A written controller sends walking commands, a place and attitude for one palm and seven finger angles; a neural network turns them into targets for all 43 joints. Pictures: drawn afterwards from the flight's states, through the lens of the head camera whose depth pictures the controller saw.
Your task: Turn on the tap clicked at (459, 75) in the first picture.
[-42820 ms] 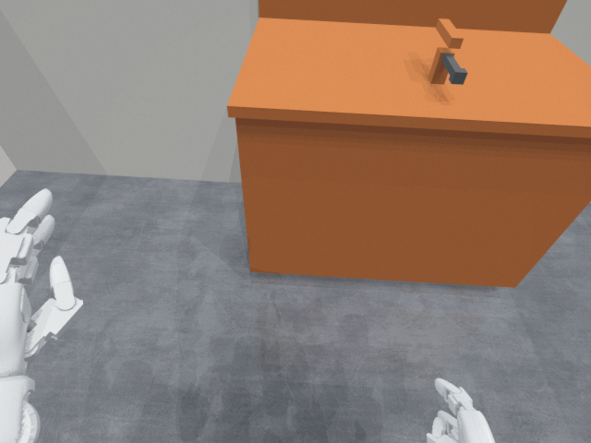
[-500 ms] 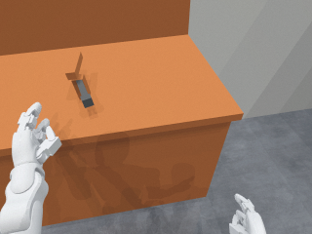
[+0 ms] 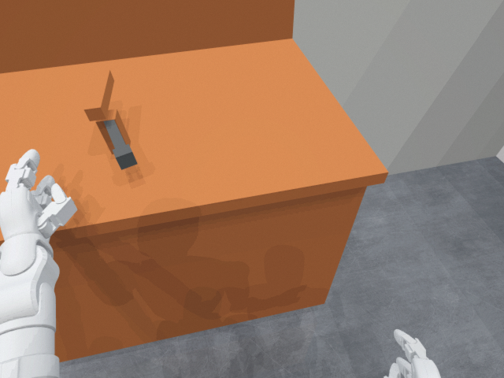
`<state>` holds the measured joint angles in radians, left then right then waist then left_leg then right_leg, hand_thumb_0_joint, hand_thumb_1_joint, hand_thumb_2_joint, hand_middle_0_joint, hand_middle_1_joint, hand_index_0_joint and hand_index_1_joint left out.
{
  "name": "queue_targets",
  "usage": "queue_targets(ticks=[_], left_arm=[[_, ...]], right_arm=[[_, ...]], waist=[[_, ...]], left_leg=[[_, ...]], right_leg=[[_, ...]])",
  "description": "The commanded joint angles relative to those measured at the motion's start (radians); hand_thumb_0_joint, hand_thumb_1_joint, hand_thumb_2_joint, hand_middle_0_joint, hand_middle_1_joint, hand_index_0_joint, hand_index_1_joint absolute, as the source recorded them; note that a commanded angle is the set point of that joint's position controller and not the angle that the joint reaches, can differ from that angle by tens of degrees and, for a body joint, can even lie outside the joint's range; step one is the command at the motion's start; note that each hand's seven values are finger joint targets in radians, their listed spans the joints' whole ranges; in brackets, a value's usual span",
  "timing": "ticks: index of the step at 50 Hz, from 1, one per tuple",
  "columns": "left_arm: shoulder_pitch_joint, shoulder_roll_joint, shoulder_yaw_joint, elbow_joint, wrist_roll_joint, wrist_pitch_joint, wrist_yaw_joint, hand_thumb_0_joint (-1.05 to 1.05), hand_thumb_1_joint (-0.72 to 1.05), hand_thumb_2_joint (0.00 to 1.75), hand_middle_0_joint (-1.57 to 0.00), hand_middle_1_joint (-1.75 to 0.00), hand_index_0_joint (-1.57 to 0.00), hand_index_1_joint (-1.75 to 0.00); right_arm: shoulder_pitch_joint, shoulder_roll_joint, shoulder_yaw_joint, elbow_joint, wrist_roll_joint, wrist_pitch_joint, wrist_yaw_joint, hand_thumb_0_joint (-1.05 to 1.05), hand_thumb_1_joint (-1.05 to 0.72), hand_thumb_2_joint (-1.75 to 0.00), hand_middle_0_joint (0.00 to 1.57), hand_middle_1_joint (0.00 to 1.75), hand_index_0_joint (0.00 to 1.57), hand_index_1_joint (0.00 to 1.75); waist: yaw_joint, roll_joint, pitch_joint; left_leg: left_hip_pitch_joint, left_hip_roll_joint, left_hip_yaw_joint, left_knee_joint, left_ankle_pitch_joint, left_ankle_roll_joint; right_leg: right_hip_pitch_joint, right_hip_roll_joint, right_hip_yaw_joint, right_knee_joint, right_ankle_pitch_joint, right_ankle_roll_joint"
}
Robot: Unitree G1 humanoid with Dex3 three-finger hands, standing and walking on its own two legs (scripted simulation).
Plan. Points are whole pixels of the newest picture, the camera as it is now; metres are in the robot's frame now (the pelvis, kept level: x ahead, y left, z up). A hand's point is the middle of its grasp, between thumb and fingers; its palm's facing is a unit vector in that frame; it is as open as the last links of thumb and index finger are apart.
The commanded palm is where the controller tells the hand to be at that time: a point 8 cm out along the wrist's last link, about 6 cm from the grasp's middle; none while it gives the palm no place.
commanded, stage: reach beside the lever's end, fingers flat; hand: left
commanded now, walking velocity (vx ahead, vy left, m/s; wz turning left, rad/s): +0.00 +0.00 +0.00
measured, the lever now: (125, 156) +0.42 +0.26 +0.13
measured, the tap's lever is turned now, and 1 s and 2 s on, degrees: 19 19 19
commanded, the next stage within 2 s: push the lever round in 0.78 s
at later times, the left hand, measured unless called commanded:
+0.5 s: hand (78, 182) +0.37 +0.33 +0.12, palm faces +0.51 -0.86 -0.07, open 7.8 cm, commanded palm +0.32 +0.36 +0.12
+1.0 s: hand (82, 185) +0.37 +0.32 +0.12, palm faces +0.51 -0.86 -0.07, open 7.8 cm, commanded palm +0.32 +0.35 +0.12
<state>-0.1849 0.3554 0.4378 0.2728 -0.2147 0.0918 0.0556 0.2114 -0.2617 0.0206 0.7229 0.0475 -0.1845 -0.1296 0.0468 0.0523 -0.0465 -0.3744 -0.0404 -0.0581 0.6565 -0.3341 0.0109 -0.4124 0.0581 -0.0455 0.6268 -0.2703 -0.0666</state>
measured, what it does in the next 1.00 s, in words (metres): stands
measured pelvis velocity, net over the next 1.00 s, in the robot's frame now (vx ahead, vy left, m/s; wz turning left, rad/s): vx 0.01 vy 0.01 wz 0.00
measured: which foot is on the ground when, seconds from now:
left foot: down 0.00-1.00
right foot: down 0.00-1.00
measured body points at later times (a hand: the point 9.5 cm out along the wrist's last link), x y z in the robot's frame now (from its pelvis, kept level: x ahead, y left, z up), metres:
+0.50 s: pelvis +0.01 +0.02 +0.00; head +0.04 +0.01 +0.45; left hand +0.34 +0.37 +0.12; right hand +0.12 -0.23 -0.12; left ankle +0.00 +0.12 -0.72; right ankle +0.03 -0.07 -0.72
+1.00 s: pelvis +0.01 +0.01 +0.00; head +0.04 +0.00 +0.45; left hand +0.33 +0.36 +0.12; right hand +0.16 -0.23 -0.11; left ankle +0.00 +0.11 -0.72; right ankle +0.03 -0.07 -0.72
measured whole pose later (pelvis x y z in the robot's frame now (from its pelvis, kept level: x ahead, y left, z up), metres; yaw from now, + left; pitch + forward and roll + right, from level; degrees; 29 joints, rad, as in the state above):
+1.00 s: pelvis +0.01 +0.01 +0.00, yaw +0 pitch +6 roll -1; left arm -0.34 0.37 0.44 0.50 -0.16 -0.03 0.05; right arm 0.24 -0.25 0.03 0.70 0.04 -0.13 -0.12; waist 0.03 0.05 -0.07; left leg -0.43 -0.04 -0.05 0.68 -0.36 0.03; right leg -0.46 0.06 -0.04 0.63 -0.28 -0.05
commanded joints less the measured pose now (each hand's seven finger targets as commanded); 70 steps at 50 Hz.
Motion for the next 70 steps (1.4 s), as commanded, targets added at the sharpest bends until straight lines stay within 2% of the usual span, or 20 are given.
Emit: queue_targets(ticks=[1, 3, 5, 8, 15, 19, 20, 24, 29, 34, 36, 38, 45, 48, 51, 56, 59, 65, 67, 70], left_arm=[[-0.358, 0.288, 0.071, -0.164, 0.014, -0.113, 0.007, 0.00, 0.90, 0.90, -0.16, -0.17, -0.16, -0.17], [-0.381, 0.298, 0.073, -0.113, 0.016, -0.123, 0.000, 0.00, 0.90, 0.90, -0.16, -0.16, -0.16, -0.16], [-0.403, 0.336, 0.096, -0.115, 0.027, -0.140, -0.001, 0.00, 0.90, 0.90, -0.15, -0.16, -0.15, -0.16], [-0.422, 0.300, 0.066, -0.069, 0.028, -0.157, -0.005, 0.00, 0.90, 0.90, -0.15, -0.15, -0.15, -0.15], [-0.403, 0.338, 0.114, -0.022, 0.037, -0.192, -0.001, 0.00, 0.90, 0.90, -0.15, -0.15, -0.15, -0.15], [-0.502, 0.349, 0.098, -0.013, 0.050, -0.212, 0.000, 0.00, 0.90, 0.90, -0.15, -0.15, -0.15, -0.15], [-0.482, 0.333, 0.093, -0.034, 0.048, -0.221, 0.000, 0.00, 0.90, 0.90, -0.15, -0.15, -0.15, -0.15], [-0.414, 0.314, 0.087, -0.025, 0.043, -0.233, -0.009, 0.00, 0.90, 0.90, -0.15, -0.15, -0.15, -0.15], [-0.397, 0.301, 0.089, -0.050, 0.036, -0.215, -0.002, 0.00, 0.90, 0.90, -0.15, -0.15, -0.15, -0.15], [-0.386, 0.304, 0.094, -0.102, 0.047, -0.213, 0.016, 0.00, 0.90, 0.90, -0.15, -0.15, -0.15, -0.15], [-0.399, 0.263, 0.058, -0.087, 0.046, -0.207, 0.017, 0.00, 0.90, 0.90, -0.15, -0.15, -0.15, -0.15], [-0.441, 0.276, 0.060, -0.073, 0.045, -0.203, 0.016, 0.00, 0.90, 0.90, -0.15, -0.15, -0.15, -0.15], [-0.481, 0.320, 0.076, -0.011, 0.054, -0.196, 0.004, 0.00, 0.90, 0.90, -0.15, -0.15, -0.15, -0.15], [-0.491, 0.294, 0.052, 0.001, 0.047, -0.200, -0.004, 0.00, 0.90, 0.90, -0.15, -0.15, -0.15, -0.15], [-0.517, 0.263, 0.015, -0.021, 0.052, -0.207, -0.003, 0.00, 0.90, 0.90, -0.15, -0.15, -0.15, -0.15], [-0.470, 0.294, 0.061, 0.002, 0.045, -0.202, 0.012, 0.00, 0.90, 0.90, -0.15, -0.15, -0.15, -0.15], [-0.474, 0.326, 0.088, 0.001, 0.056, -0.199, 0.026, 0.00, 0.90, 0.90, -0.15, -0.15, -0.15, -0.15], [-0.463, 0.288, 0.058, -0.063, 0.057, -0.224, 0.036, 0.00, 0.90, 0.90, -0.15, -0.15, -0.15, -0.15], [-0.433, 0.253, 0.037, -0.052, 0.051, -0.220, 0.036, 0.00, 0.90, 0.90, -0.15, -0.15, -0.15, -0.15], [-0.424, 0.270, 0.057, -0.031, 0.047, -0.198, 0.041, 0.00, 0.90, 0.90, -0.15, -0.15, -0.15, -0.15]], right_arm=[[-0.058, -0.115, -0.042, -0.137, -0.002, -0.048, -0.007, 0.00, -0.90, -0.90, 0.20, 0.30, 0.20, 0.30], [-0.043, -0.122, -0.044, -0.131, -0.002, -0.045, -0.007, 0.00, -0.90, -0.90, 0.20, 0.30, 0.20, 0.30], [-0.027, -0.122, -0.047, -0.133, -0.005, -0.038, -0.004, 0.00, -0.90, -0.90, 0.20, 0.30, 0.20, 0.30], [-0.006, -0.125, -0.046, -0.131, -0.006, -0.035, -0.001, 0.00, -0.90, -0.90, 0.20, 0.30, 0.20, 0.30], [0.034, -0.129, -0.057, -0.133, -0.010, -0.018, 0.009, 0.00, -0.90, -0.90, 0.20, 0.30, 0.20, 0.30], [0.051, -0.134, -0.057, -0.124, -0.012, -0.008, 0.008, 0.00, -0.90, -0.90, 0.20, 0.30, 0.20, 0.30], [0.056, -0.131, -0.061, -0.132, -0.015, -0.010, 0.011, 0.00, -0.90, -0.90, 0.20, 0.30, 0.20, 0.30], [0.057, -0.131, -0.062, -0.132, -0.012, -0.006, 0.016, 0.00, -0.90, -0.90, 0.20, 0.30, 0.20, 0.30], [0.048, -0.129, -0.062, -0.138, -0.009, -0.001, 0.014, 0.00, -0.90, -0.90, 0.20, 0.30, 0.20, 0.30], [0.035, -0.122, -0.061, -0.139, -0.014, 0.000, 0.014, 0.00, -0.90, -0.90, 0.20, 0.30, 0.20, 0.30], [0.026, -0.119, -0.057, -0.137, -0.012, 0.000, 0.012, 0.00, -0.90, -0.90, 0.20, 0.30, 0.20, 0.30], [0.020, -0.122, -0.054, -0.132, -0.012, 0.002, 0.007, 0.00, -0.90, -0.90, 0.20, 0.30, 0.20, 0.30], [0.013, -0.121, -0.047, -0.126, -0.011, 0.009, -0.003, 0.00, -0.90, -0.90, 0.20, 0.30, 0.20, 0.30], [0.011, -0.119, -0.046, -0.130, -0.010, 0.010, 0.000, 0.00, -0.90, -0.90, 0.20, 0.30, 0.20, 0.30], [0.015, -0.114, -0.046, -0.133, -0.007, 0.009, 0.003, 0.00, -0.90, -0.90, 0.20, 0.30, 0.20, 0.30], [0.018, -0.120, -0.050, -0.135, -0.009, 0.016, 0.006, 0.00, -0.90, -0.90, 0.20, 0.30, 0.20, 0.30], [0.015, -0.121, -0.050, -0.132, -0.009, 0.024, 0.006, 0.00, -0.90, -0.90, 0.20, 0.30, 0.20, 0.30], [0.013, -0.114, -0.053, -0.135, -0.011, 0.023, 0.009, 0.00, -0.90, -0.90, 0.20, 0.30, 0.20, 0.30], [0.008, -0.112, -0.053, -0.135, -0.010, 0.020, 0.009, 0.00, -0.90, -0.90, 0.20, 0.30, 0.20, 0.30], [0.006, -0.117, -0.055, -0.131, -0.007, 0.024, 0.004, 0.00, -0.90, -0.90, 0.20, 0.30, 0.20, 0.30]], waist=[[-0.020, -0.005, -0.219], [-0.028, -0.016, -0.216], [-0.016, 0.039, -0.264], [-0.032, 0.001, -0.240], [-0.016, 0.017, -0.277], [-0.038, 0.049, -0.274], [-0.026, 0.058, -0.314], [-0.020, 0.044, -0.302], [-0.015, 0.021, -0.287], [-0.008, 0.060, -0.302], [-0.024, 0.027, -0.265], [-0.035, 0.010, -0.254], [-0.033, 0.028, -0.268], [-0.041, 0.011, -0.270], [-0.043, 0.055, -0.282], [-0.027, -0.015, -0.298], [-0.030, -0.005, -0.279], [-0.027, 0.034, -0.309], [-0.031, 0.011, -0.286], [-0.031, -0.029, -0.268]], left_leg=[[-0.040, 0.014, 0.005, -0.092, 0.131, 0.017], [-0.056, 0.015, 0.003, -0.090, 0.111, 0.017], [-0.034, 0.015, 0.000, -0.090, 0.154, 0.013], [-0.027, 0.020, -0.009, -0.092, 0.174, 0.009], [-0.018, 0.028, -0.014, -0.086, 0.255, -0.008], [-0.011, 0.030, -0.020, -0.083, 0.237, -0.014], [0.012, 0.030, -0.021, -0.081, 0.275, -0.020], [0.011, 0.034, -0.018, -0.075, 0.314, -0.023], [0.012, 0.037, -0.023, -0.082, 0.324, -0.029], [0.028, 0.037, -0.017, -0.078, 0.347, -0.033], [0.017, 0.038, -0.017, -0.083, 0.303, -0.030], [0.001, 0.035, -0.018, -0.088, 0.242, -0.024], [-0.023, 0.027, -0.006, -0.082, 0.202, -0.004], [-0.029, 0.024, -0.001, -0.077, 0.193, 0.003], [-0.007, 0.025, -0.004, -0.074, 0.219, -0.003], [-0.047, 0.022, 0.004, -0.070, 0.212, 0.009], [-0.060, 0.023, 0.007, -0.069, 0.205, 0.015], [-0.035, 0.025, 0.013, -0.066, 0.238, 0.012], [-0.043, 0.024, 0.014, -0.069, 0.214, 0.014], [-0.058, 0.025, 0.016, -0.077, 0.186, 0.018]], right_leg=[[0.172, -0.065, 0.083, -0.092, 0.106, 0.045], [0.161, -0.064, 0.084, -0.093, 0.086, 0.046], [0.177, -0.061, 0.076, -0.077, 0.130, 0.037], [0.144, -0.048, 0.054, -0.066, 0.150, 0.035], [0.145, -0.037, 0.041, -0.042, 0.202, 0.029], [0.110, -0.034, 0.038, -0.041, 0.174, 0.028], [0.122, -0.032, 0.037, -0.034, 0.192, 0.026], [0.131, -0.028, 0.034, -0.032, 0.217, 0.024], [0.129, -0.026, 0.027, -0.035, 0.210, 0.026], [0.136, -0.027, 0.032, -0.033, 0.223, 0.024], [0.116, -0.026, 0.029, -0.039, 0.197, 0.027], [0.111, -0.029, 0.032, -0.049, 0.170, 0.028], [0.138, -0.040, 0.049, -0.059, 0.169, 0.030], [0.145, -0.041, 0.053, -0.062, 0.176, 0.033], [0.139, -0.040, 0.051, -0.057, 0.196, 0.029], [0.187, -0.046, 0.064, -0.058, 0.217, 0.038], [0.190, -0.047, 0.068, -0.060, 0.216, 0.039], [0.203, -0.045, 0.072, -0.051, 0.251, 0.036], [0.192, -0.045, 0.072, -0.059, 0.227, 0.038], [0.194, -0.051, 0.074, -0.071, 0.205, 0.044]])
